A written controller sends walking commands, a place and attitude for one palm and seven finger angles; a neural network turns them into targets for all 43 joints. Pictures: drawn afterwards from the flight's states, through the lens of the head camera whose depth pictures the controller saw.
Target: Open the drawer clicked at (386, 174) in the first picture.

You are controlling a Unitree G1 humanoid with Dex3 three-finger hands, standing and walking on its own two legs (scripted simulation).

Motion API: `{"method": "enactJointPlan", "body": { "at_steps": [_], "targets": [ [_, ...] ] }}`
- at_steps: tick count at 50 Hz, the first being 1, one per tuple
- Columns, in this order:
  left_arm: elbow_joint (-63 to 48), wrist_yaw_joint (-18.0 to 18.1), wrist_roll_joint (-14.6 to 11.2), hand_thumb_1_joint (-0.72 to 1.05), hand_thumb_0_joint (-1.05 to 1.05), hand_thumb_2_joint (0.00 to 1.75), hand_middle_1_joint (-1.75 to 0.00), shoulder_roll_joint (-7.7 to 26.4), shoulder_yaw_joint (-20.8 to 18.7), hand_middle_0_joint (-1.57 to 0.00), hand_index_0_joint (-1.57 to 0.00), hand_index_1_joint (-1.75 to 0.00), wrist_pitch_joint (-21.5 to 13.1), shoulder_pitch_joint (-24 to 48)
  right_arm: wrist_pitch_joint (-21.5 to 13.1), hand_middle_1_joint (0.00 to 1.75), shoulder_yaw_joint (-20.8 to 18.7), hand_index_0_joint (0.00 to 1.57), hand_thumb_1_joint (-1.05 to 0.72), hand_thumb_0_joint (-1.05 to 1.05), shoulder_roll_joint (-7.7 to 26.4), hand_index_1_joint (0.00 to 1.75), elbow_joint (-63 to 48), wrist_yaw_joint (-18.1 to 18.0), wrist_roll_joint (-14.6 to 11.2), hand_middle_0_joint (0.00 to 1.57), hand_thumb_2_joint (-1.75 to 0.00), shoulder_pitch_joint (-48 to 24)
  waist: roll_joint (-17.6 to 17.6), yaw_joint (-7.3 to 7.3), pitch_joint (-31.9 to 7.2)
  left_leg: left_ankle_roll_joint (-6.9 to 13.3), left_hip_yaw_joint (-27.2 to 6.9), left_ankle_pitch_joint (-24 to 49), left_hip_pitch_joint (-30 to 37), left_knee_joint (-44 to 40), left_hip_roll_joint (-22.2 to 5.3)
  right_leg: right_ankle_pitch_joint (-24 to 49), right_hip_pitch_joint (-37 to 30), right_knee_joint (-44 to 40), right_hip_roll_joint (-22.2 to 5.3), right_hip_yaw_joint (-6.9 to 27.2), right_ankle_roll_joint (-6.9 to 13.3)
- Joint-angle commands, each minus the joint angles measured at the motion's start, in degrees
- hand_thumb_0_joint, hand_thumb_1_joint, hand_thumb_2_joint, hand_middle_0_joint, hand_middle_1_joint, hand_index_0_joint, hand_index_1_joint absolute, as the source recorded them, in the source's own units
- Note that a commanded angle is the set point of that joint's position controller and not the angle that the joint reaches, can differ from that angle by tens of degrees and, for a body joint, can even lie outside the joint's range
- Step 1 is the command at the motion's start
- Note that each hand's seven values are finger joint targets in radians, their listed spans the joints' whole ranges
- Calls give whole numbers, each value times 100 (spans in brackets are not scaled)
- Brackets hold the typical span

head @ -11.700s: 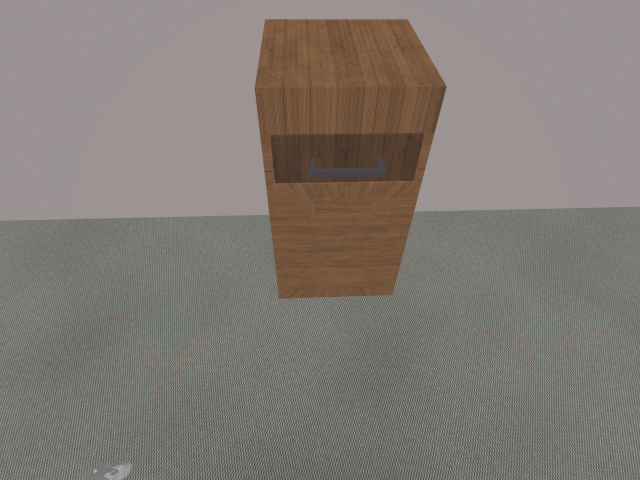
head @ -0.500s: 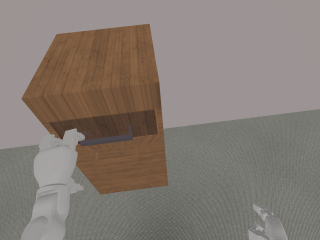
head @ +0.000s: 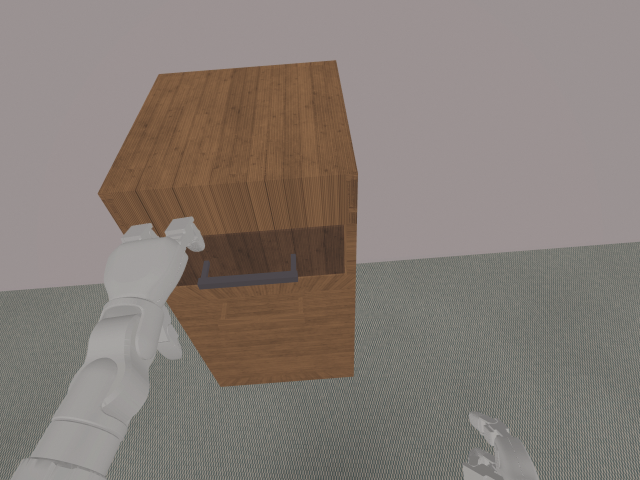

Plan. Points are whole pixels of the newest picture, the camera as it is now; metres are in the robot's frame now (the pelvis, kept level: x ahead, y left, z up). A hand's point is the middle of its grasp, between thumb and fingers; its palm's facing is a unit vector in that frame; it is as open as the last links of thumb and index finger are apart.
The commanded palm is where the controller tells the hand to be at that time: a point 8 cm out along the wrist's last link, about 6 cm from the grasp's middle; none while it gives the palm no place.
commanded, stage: raise the hand with hooked fingers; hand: left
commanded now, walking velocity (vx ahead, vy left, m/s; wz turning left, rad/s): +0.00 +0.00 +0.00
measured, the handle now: (249, 271) +0.50 +0.23 -0.13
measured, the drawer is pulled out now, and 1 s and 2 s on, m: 0.00 0.00 0.00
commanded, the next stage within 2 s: move the hooked fingers above the handle in 0.24 s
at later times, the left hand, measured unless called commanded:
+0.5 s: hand (203, 298) +0.31 +0.21 +0.05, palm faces -0.01 -0.08 -1.00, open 13.9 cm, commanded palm +0.30 +0.22 +0.11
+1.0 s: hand (222, 278) +0.38 +0.21 +0.00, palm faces -0.02 -0.05 -1.00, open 13.8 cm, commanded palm +0.36 +0.23 +0.06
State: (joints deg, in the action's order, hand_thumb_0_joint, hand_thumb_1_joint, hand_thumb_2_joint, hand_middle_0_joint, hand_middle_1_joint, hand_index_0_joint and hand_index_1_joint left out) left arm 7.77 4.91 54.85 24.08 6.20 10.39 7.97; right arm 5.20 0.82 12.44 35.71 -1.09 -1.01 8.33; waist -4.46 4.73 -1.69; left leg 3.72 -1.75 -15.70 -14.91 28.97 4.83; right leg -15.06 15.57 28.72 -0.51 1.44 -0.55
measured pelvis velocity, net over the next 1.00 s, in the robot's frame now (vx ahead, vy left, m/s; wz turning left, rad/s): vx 0.01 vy -0.04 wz -0.01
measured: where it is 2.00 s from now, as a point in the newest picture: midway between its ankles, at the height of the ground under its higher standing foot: outside the picture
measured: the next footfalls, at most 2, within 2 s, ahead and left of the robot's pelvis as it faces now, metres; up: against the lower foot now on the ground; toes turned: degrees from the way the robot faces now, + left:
none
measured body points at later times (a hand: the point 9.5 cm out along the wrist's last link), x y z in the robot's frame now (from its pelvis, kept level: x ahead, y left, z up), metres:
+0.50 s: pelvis +0.00 -0.04 +0.00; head +0.02 -0.07 +0.45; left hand +0.31 +0.21 +0.11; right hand +0.20 -0.26 -0.11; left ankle -0.01 +0.07 -0.74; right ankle +0.00 -0.14 -0.74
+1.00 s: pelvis +0.01 -0.04 -0.02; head +0.07 -0.06 +0.43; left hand +0.38 +0.21 +0.06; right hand +0.13 -0.30 -0.15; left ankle -0.01 +0.07 -0.74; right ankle +0.00 -0.14 -0.74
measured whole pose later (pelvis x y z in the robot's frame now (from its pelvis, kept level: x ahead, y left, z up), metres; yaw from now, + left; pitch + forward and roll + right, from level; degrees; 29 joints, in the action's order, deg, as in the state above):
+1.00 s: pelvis +0.01 -0.04 -0.02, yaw -1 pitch +12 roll +0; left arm 33.6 16.2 58.7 24.6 0.7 -1.9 19.4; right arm 3.2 -3.6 14.5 38.6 -3.0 -1.3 12.9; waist -2.9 0.4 -5.9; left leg 1.0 -2.1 -20.8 -30.0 38.9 2.2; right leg -19.8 31.2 39.0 2.4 0.6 2.0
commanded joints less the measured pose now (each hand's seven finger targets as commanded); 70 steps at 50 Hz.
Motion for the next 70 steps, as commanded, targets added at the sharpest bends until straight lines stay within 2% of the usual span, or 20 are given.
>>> {"method": "enactJointPlan", "body": {
  "at_steps": [1,6,10,16,20,22,25,28,31,35,36,41,45,50,52,56,60,64,68,70],
  "targets": [
    [-1349,223,96,-50,0,30,-120,970,-604,-30,-30,-120,-326,1404,-311,30,-266,20,-90,0,743,30,-932,-31,19,20,-90,-641,241,-13,-1242,-400,-289,1897,581,-516,-441,768,-338,-169,231,-311,402],
    [-1768,658,224,-50,0,30,-120,1242,-905,-30,-30,-120,-584,1624,-423,30,-312,20,-90,0,720,30,-873,-39,44,20,-90,-617,-179,58,-1608,-448,-346,2125,758,-444,-397,848,-357,-98,244,-275,436],
    [-1356,819,127,-50,0,30,-120,1140,-912,-30,-30,-120,-411,1341,-425,30,-350,20,-90,0,724,30,-785,-34,-7,20,-90,-623,34,43,-1440,-409,-176,1895,575,-464,-331,861,-395,-174,258,-259,423],
    [-1093,612,13,-50,0,30,-120,846,-501,-30,-30,-120,-47,1257,-402,30,-314,20,-90,0,759,30,-793,-73,-76,20,-90,-745,522,-70,-1295,-232,55,1517,362,-468,-240,1016,-586,-280,184,-168,340],
    [-526,478,82,-50,0,30,-120,1041,-627,-30,-30,-120,-7,1447,-343,30,-275,20,-90,0,795,30,-749,-163,-74,20,-90,-735,736,-121,-956,-170,170,1169,59,-446,-194,889,-508,-356,164,-90,300],
    [-329,469,156,-50,0,30,-120,1195,-752,-30,-30,-120,-123,1659,-342,30,-269,20,-90,0,776,30,-716,-208,-69,20,-90,-706,746,-120,-1000,-138,212,1118,1,-351,-153,953,-488,-319,151,-40,290],
    [-367,566,220,-50,0,30,-120,1616,-1144,-30,-30,-120,-412,1837,-361,30,-301,20,-90,0,763,30,-738,-274,-24,20,-90,-661,578,-18,-1464,-123,235,1206,-95,-209,-88,1221,-770,-209,116,118,281],
    [-160,706,211,-50,0,30,-120,1606,-1256,-30,-30,-120,-695,1800,-414,30,-348,20,-90,0,707,30,-714,-306,-32,20,-90,-588,446,-33,-1576,-109,270,1249,-269,-42,-60,1492,-726,-74,100,199,272],
    [81,819,219,-50,0,30,-120,1332,-1031,-30,-30,-120,-807,1913,-449,30,-399,20,-90,0,715,30,-685,-292,-50,20,-90,-489,271,-142,-1541,-106,313,1284,-365,112,-67,1613,-454,25,99,172,270],
    [722,871,209,-50,0,30,-120,1463,-1050,-30,-30,-120,-816,2215,-454,30,-459,20,-90,0,809,30,-570,-315,-73,20,-90,-251,694,-300,-1537,-97,328,1066,-719,267,-68,1524,-285,95,94,196,214],
    [785,863,200,-50,0,30,-120,1334,-903,-30,-30,-120,-831,2282,-465,30,-461,20,-90,0,814,30,-596,-316,-90,20,-90,-228,631,-321,-1551,-83,347,1015,-746,310,-61,1492,-216,110,75,190,202],
    [858,989,263,-50,0,30,-120,1297,-801,-30,-30,-120,-1101,2955,-479,30,-574,20,-90,0,850,30,-510,-308,-49,20,-90,97,447,-461,-2102,-54,305,1287,-661,588,-83,1783,0,400,97,110,225],
    [1292,1262,374,-50,0,30,-120,1677,-1262,-30,-30,-120,-1245,2965,-425,30,-623,20,-90,0,882,30,-409,-283,-12,20,-90,331,421,-389,-2318,-81,260,1493,-928,731,-108,1926,63,645,141,51,266],
    [1876,1627,451,-50,0,30,-120,1659,-1422,-30,-30,-120,-1068,2693,-357,30,-657,20,-90,0,892,30,-402,-172,-3,20,-90,477,346,-330,-2422,-117,274,1776,-1109,833,-153,2057,210,837,216,-49,316],
    [2149,1676,459,-50,0,30,-120,1559,-1295,-30,-30,-120,-937,2723,-334,30,-651,20,-90,0,905,30,-408,-139,-25,20,-90,562,384,-383,-2287,-129,287,1739,-1186,830,-188,1990,338,851,234,-90,317],
    [2391,1639,414,-50,0,30,-120,1469,-1141,-30,-30,-120,-824,2963,-290,30,-666,20,-90,0,978,30,-374,-117,-25,20,-90,749,596,-526,-2458,-102,274,1791,-1191,888,-228,2025,369,868,252,-106,282],
    [2388,1610,482,-50,0,30,-120,1481,-1088,-30,-30,-120,-1051,3437,-276,30,-707,20,-90,0,1010,30,-288,-147,18,20,-90,925,478,-678,-2557,-90,185,1995,-1038,1002,-297,1923,666,932,270,-132,297],
    [2187,1819,650,-50,0,30,-120,1187,-886,-30,-30,-120,-1395,3806,-288,30,-765,20,-90,0,964,30,-185,-104,98,20,-90,1106,-235,-723,-2802,-197,-10,2526,-452,1196,-431,1408,1512,1142,319,-277,355],
    [2714,2126,695,-50,0,30,-120,1047,-931,-30,-30,-120,-1347,3777,-240,30,-784,20,-90,0,974,30,-66,20,166,20,-90,1219,-272,-743,-2672,-349,-160,2789,-496,1387,-518,1089,2098,1333,376,-410,376],
    [3172,2257,724,-50,0,30,-120,1100,-988,-30,-30,-120,-1167,3993,-196,30,-769,20,-90,0,1007,30,10,81,183,20,-90,1270,-66,-779,-2531,-359,-153,2604,-818,1411,-506,1035,2161,1381,380,-437,390]
  ]
}}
